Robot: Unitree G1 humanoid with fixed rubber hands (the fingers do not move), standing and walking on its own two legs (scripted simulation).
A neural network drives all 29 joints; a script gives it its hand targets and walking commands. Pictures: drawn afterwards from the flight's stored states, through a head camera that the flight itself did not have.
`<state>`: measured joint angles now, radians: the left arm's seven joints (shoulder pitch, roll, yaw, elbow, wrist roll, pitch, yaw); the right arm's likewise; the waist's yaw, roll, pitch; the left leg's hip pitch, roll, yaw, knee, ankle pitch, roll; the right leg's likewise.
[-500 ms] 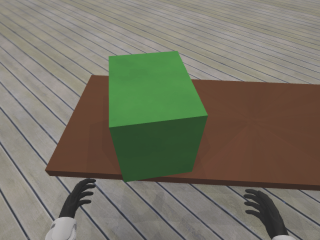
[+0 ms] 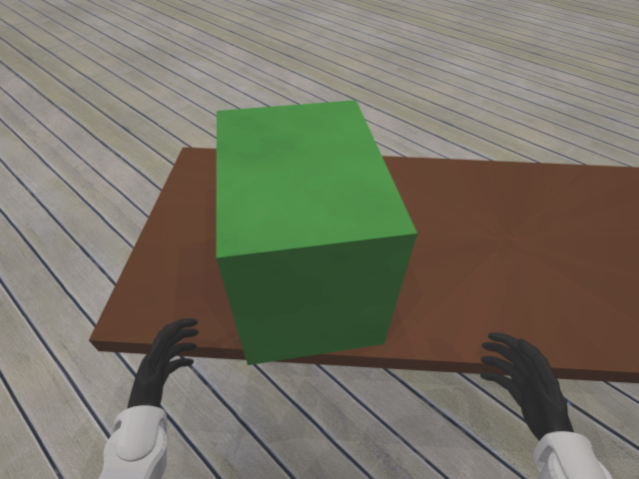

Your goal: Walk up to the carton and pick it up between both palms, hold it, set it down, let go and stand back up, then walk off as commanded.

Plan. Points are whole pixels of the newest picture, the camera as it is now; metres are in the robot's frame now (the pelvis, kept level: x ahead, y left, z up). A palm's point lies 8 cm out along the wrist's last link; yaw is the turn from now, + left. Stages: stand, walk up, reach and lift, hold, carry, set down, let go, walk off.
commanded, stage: reach and lift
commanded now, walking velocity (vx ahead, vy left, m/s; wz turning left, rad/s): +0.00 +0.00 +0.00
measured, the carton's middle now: (302, 230) +0.46 +0.08 +0.03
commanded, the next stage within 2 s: none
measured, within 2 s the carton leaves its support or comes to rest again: neither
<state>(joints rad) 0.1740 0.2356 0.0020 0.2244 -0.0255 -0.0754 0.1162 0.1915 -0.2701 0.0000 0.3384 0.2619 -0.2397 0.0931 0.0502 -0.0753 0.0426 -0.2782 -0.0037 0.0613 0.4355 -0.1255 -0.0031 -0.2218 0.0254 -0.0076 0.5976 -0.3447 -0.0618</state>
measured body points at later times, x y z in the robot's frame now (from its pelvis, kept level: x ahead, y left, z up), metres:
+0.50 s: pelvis +0.01 +0.00 +0.00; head +0.02 +0.01 +0.45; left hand +0.25 +0.24 +0.03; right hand +0.31 -0.19 +0.05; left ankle +0.07 +0.14 -0.73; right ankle -0.01 -0.07 -0.73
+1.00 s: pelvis +0.00 +0.00 +0.00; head +0.01 +0.02 +0.45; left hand +0.31 +0.26 +0.09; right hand +0.38 -0.16 +0.13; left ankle +0.07 +0.14 -0.73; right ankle -0.01 -0.07 -0.73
